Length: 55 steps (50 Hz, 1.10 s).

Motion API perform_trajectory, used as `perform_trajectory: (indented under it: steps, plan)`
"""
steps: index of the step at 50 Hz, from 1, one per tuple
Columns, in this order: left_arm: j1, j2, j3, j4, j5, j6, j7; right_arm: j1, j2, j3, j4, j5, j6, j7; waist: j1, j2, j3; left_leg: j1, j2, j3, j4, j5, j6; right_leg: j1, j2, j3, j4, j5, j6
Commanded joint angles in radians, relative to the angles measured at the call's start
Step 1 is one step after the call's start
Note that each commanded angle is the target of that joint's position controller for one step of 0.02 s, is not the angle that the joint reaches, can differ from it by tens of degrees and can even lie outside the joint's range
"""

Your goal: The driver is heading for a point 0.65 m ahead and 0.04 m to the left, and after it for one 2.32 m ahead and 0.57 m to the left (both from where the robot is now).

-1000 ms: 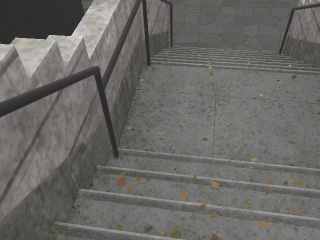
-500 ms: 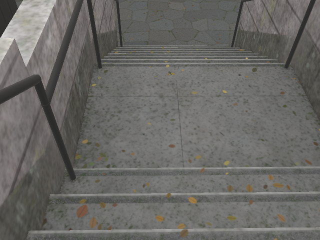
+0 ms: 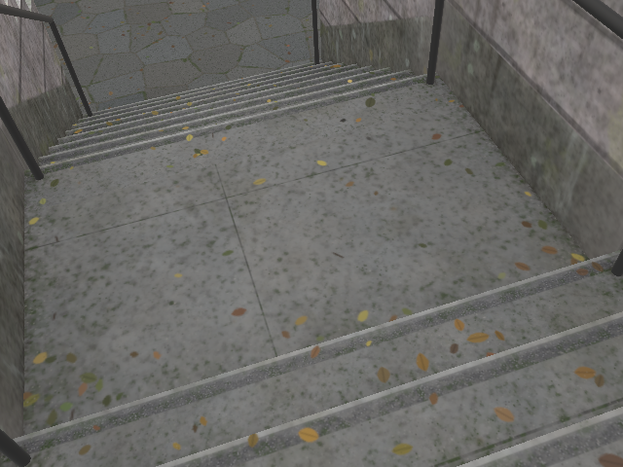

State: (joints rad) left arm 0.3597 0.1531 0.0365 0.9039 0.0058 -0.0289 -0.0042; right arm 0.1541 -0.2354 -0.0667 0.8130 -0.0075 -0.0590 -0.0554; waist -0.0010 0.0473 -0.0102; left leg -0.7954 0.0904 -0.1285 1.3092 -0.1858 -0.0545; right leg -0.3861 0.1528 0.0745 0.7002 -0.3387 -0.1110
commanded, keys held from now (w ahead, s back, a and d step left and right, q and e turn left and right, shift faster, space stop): w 0.78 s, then q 0.22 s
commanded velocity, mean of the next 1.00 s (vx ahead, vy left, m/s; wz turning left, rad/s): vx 0.46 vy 0.00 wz -0.09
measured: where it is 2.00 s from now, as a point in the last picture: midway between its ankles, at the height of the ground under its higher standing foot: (358, 458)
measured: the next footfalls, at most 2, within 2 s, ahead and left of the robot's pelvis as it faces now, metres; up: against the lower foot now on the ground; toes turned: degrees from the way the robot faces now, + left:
left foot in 0.32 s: +0.30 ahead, +0.16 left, -0.17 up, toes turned -9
right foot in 0.92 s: +0.69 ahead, -0.15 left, -0.34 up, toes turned -2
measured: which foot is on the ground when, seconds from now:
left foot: up 0.00-0.30, down 0.32-0.92, up 0.94-1.00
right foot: down 0.00-0.34, up 0.36-0.90, down 0.92-1.00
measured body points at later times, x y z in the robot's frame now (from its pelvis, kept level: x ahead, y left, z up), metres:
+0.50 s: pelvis +0.27 +0.07 -0.16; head +0.27 +0.08 +0.29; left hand +0.36 +0.30 -0.31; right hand +0.20 -0.15 -0.31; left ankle +0.26 +0.17 -0.89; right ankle +0.24 -0.07 -0.68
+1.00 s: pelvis +0.56 -0.04 -0.33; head +0.58 -0.06 +0.12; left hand +0.77 +0.15 -0.42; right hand +0.45 -0.27 -0.47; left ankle +0.36 +0.16 -0.80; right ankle +0.65 -0.14 -1.06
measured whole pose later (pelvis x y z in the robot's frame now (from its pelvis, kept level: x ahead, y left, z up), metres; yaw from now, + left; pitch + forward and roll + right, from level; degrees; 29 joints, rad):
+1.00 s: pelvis +0.56 -0.04 -0.33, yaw -1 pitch +3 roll +2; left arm 0.06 0.17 0.02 0.78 0.02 -0.08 -0.07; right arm 0.53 -0.19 -0.03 0.96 0.06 -0.02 -0.02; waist -0.10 0.00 0.00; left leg -0.36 -0.08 -0.21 1.74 -0.87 -0.05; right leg -0.44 -0.01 0.01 0.50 -0.12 -0.02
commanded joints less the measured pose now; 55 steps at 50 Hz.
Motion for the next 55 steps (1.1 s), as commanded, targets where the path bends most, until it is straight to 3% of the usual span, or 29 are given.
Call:
perform_trajectory:
  steps: [1, 4, 8, 12, 15, 16, 17, 18, 19, 20, 21, 23, 25, 27, 28, 30, 32, 35, 38, 42, 44, 45, 46, 47, 48, 49, 51, 52, 55]
  plan:
    - [0.038, 0.166, 0.045, -0.052, -0.022, -0.028, 0.048, 0.089, -0.127, -0.041, -0.050, 0.013, -0.012, 0.034, -0.054, -0.080, -0.070, -0.041, 0.017, -0.074, -0.229, 0.327, 0.014, 0.105, -0.250, 0.358, -0.149, 0.388, -0.164]
    - [0.061, 0.093, 0.017, -0.042, -0.042, -0.023, 0.079, -0.018, -0.052, -0.021, -0.080, -0.034, -0.027, 0.059, -0.016, -0.100, -0.003, 0.202, -0.054, 0.011, -0.552, 0.733, 0.043, -0.124, -0.134, 0.239, -0.096, 0.059, -0.113]
    - [0.049, 0.106, 0.011, -0.053, -0.021, -0.016, 0.069, -0.048, -0.032, -0.009, -0.147, -0.024, -0.013, 0.059, 0.007, -0.133, 0.038, 0.328, -0.084, 0.034, -0.628, 0.637, 0.033, -0.200, -0.117, 0.286, 0.013, -0.065, -0.133]
    - [0.152, 0.124, 0.017, -0.036, -0.030, 0.012, 0.081, -0.109, -0.048, -0.003, -0.191, 0.009, -0.040, 0.101, 0.103, -0.120, 0.077, 0.055, -0.024, -0.052, -0.829, 0.474, 0.063, 0.173, -0.172, 0.418, 0.266, 0.056, -0.173]
    - [0.099, 0.114, 0.008, -0.041, -0.034, 0.024, 0.088, 0.133, -0.064, -0.024, -0.097, 0.013, -0.050, 0.109, 0.017, -0.132, 0.063, 0.437, -0.020, 0.039, -0.952, 0.422, 0.108, 0.014, -0.131, 0.390, 0.452, 0.266, -0.136]
    - [0.067, 0.092, -0.002, -0.016, -0.033, 0.013, 0.072, 0.377, -0.091, -0.045, -0.008, 0.013, -0.040, 0.102, -0.095, -0.091, 0.010, 0.735, 0.014, 0.045, -0.963, 0.538, 0.143, -0.161, -0.077, 0.320, 0.698, 0.197, -0.096]
    - [0.110, 0.043, -0.002, 0.012, -0.048, -0.011, 0.035, 0.606, -0.086, -0.037, 0.068, -0.012, -0.022, 0.103, -0.161, 0.133, -0.128, 1.120, 0.114, -0.039, -0.707, 0.853, 0.217, -0.453, 0.082, 0.193, 1.167, -0.219, -0.011]
    - [0.238, 0.059, -0.007, -0.009, -0.067, -0.039, 0.020, 0.602, -0.093, -0.020, 0.086, 0.021, -0.019, 0.114, -0.080, 0.353, -0.196, 1.264, 0.201, -0.225, -0.613, 0.859, 0.296, -0.682, 0.102, 0.169, 1.460, -0.544, 0.052]
    - [0.218, 0.116, -0.003, -0.023, -0.070, -0.051, 0.021, 0.586, -0.118, -0.024, 0.072, 0.041, 0.000, 0.110, -0.087, 0.381, -0.208, 1.254, 0.256, -0.316, -0.661, 0.657, 0.351, -0.796, 0.040, 0.148, 1.563, -0.524, 0.082]
    - [0.096, 0.142, -0.004, -0.089, -0.090, -0.056, 0.028, 0.553, -0.180, -0.040, 0.078, 0.051, 0.010, 0.100, -0.091, 0.328, -0.168, 1.203, 0.311, -0.494, -0.844, 0.170, 0.422, -0.911, -0.005, 0.064, 1.509, -0.410, 0.100]
    - [-0.067, 0.178, 0.009, -0.104, -0.086, -0.023, 0.048, 0.434, -0.049, 0.003, 0.044, 0.005, 0.013, 0.090, -0.075, -0.056, -0.050, 0.958, 0.277, -0.483, -0.977, -0.261, 0.365, -0.870, -0.100, 0.078, 1.314, -0.162, 0.057]
    - [-0.113, 0.119, -0.004, -0.139, -0.055, 0.008, 0.064, 0.264, -0.061, 0.026, 0.038, -0.021, -0.008, 0.079, 0.023, -0.051, 0.128, 0.538, 0.256, -0.516, -0.987, -0.228, 0.373, -0.735, -0.170, 0.074, 1.190, -0.101, 0.057]
    - [-0.080, 0.114, 0.007, -0.137, -0.023, -0.014, 0.044, 0.225, -0.006, 0.052, 0.035, -0.020, -0.027, 0.056, 0.087, 0.004, 0.132, 0.379, 0.084, -0.258, -0.932, -0.033, 0.273, -0.613, -0.221, 0.067, 0.738, 0.211, 0.068]
    - [-0.206, 0.101, 0.009, -0.179, 0.030, -0.034, 0.034, 0.282, -0.068, 0.037, 0.055, 0.012, -0.038, 0.025, 0.019, 0.052, 0.081, 0.325, 0.021, -0.122, -0.976, 0.296, 0.246, -0.362, -0.218, -0.015, 0.296, 0.506, 0.098]
    - [-0.184, 0.037, -0.004, -0.168, 0.030, -0.029, 0.025, 0.322, -0.079, 0.030, 0.086, 0.015, -0.031, 0.021, 0.024, 0.100, 0.005, 0.316, 0.025, -0.106, -0.945, 0.421, 0.245, -0.223, -0.201, -0.034, 0.296, 0.526, 0.112]
    - [-0.087, 0.071, 0.008, -0.135, -0.001, -0.020, 0.001, 0.336, -0.098, 0.020, 0.098, 0.016, -0.028, 0.027, 0.058, 0.048, -0.035, 0.457, 0.068, -0.129, -0.881, 0.467, 0.264, -0.267, -0.211, -0.013, 0.364, 0.553, 0.089]
    - [-0.256, 0.108, 0.015, -0.183, 0.004, -0.030, -0.009, 0.479, -0.040, 0.029, 0.147, 0.040, -0.030, 0.012, -0.040, 0.005, 0.038, 0.811, 0.110, -0.238, -0.774, 0.302, 0.261, -0.648, -0.252, 0.085, 0.202, 0.572, 0.054]
    - [-0.473, 0.102, 0.010, -0.252, -0.020, -0.056, -0.036, 0.637, -0.060, 0.017, 0.174, 0.012, -0.015, 0.003, -0.144, 0.043, 0.107, 1.020, 0.126, -0.326, -0.740, 0.141, 0.274, -0.883, -0.253, 0.093, 0.082, 0.492, 0.057]
    - [-0.469, 0.076, -0.001, -0.252, 0.023, -0.078, -0.089, 0.475, -0.031, 0.034, 0.103, 0.019, 0.014, -0.008, -0.121, -0.019, 0.139, 0.492, 0.001, -0.129, -0.708, -0.067, 0.233, -0.307, -0.196, -0.022, -0.165, 0.941, 0.059]
    - [-0.456, 0.084, -0.001, -0.283, -0.014, -0.061, -0.075, 0.459, -0.028, 0.031, 0.091, 0.052, 0.034, -0.001, -0.140, 0.006, 0.139, 0.502, -0.051, -0.125, -0.529, -0.047, 0.194, -0.093, -0.169, -0.007, -0.302, 0.829, 0.082]
    - [-0.324, 0.110, 0.014, -0.237, -0.004, -0.064, -0.055, 0.437, -0.043, 0.021, 0.091, 0.046, 0.056, -0.016, -0.086, 0.027, 0.079, 0.631, -0.064, -0.145, -0.312, 0.048, 0.175, -0.003, -0.208, 0.026, -0.426, 0.844, 0.093]
    - [-0.125, 0.143, 0.035, -0.180, -0.010, -0.061, -0.047, 0.401, -0.063, 0.016, 0.104, 0.039, 0.055, -0.009, 0.025, 0.028, 0.032, 0.549, -0.080, -0.141, -0.108, 0.060, 0.154, 0.204, -0.251, 0.021, -0.460, 0.927, 0.077]
    - [0.088, 0.185, 0.054, -0.103, 0.008, -0.057, -0.040, 0.443, -0.044, 0.014, 0.142, 0.042, 0.040, 0.014, 0.109, -0.057, -0.057, 0.358, -0.168, -0.089, 0.144, -0.172, 0.102, 0.522, -0.302, 0.010, -0.397, 1.111, 0.069]
    - [0.236, 0.234, 0.038, -0.045, 0.039, -0.059, -0.052, 0.597, 0.054, 0.026, 0.187, 0.065, 0.033, 0.030, 0.102, -0.260, -0.222, 0.061, -0.282, -0.103, 0.593, -0.849, 0.042, 0.914, -0.465, 0.077, -0.019, 1.707, 0.006]
    - [0.213, 0.258, 0.040, -0.042, 0.022, -0.049, -0.065, 0.687, -0.004, 0.035, 0.137, 0.087, 0.019, 0.045, 0.049, -0.374, -0.417, -0.057, -0.206, -0.183, 0.752, -0.821, -0.026, 1.042, -0.624, 0.228, 0.104, 1.827, -0.138]
    - [0.104, 0.173, 0.018, -0.084, 0.010, -0.042, -0.078, 0.633, -0.056, 0.024, 0.121, 0.080, 0.022, 0.048, 0.044, -0.269, -0.422, -0.049, -0.130, -0.178, 0.558, -0.704, -0.030, 0.890, -0.578, 0.225, 0.020, 1.477, -0.149]
    - [-0.098, 0.173, 0.007, -0.099, 0.000, -0.029, -0.075, 0.486, -0.014, 0.033, 0.056, 0.071, 0.069, 0.020, -0.042, -0.133, -0.323, 0.020, -0.041, -0.045, 0.535, -0.496, -0.031, 0.502, -0.629, 0.366, -0.220, 0.688, -0.220]
    - [-0.181, 0.173, 0.003, -0.145, 0.022, -0.026, -0.066, 0.410, -0.052, 0.013, 0.029, 0.059, 0.105, 0.001, -0.055, -0.066, -0.190, 0.101, -0.046, -0.012, 0.428, -0.300, -0.007, 0.229, -0.610, 0.342, -0.322, 0.564, -0.211]
    - [-0.203, 0.188, 0.008, -0.142, 0.044, -0.048, -0.023, 0.334, -0.022, -0.010, -0.016, 0.017, 0.120, -0.033, -0.072, -0.144, -0.029, 0.124, -0.063, -0.036, 0.196, -0.068, -0.003, -0.004, -0.501, 0.111, -0.326, 0.721, -0.153]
